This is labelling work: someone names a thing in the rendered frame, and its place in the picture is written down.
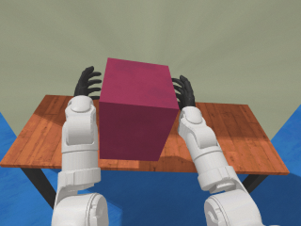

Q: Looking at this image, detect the left robot hand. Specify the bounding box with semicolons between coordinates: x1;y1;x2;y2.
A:
73;66;102;100

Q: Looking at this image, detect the table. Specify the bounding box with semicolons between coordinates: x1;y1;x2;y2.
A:
0;94;290;210

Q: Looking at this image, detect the carton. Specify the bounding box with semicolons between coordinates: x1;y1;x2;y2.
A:
99;57;180;162

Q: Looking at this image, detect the robot left forearm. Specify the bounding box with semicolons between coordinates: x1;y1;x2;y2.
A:
51;95;102;226

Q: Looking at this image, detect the right robot hand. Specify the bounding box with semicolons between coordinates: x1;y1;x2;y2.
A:
171;75;196;111

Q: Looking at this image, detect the robot right forearm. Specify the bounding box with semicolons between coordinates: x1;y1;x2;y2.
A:
177;106;262;221

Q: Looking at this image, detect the left robot upper arm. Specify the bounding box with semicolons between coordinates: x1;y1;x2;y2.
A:
52;192;109;226

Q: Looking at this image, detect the right robot upper arm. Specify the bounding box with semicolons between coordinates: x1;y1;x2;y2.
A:
204;189;279;226

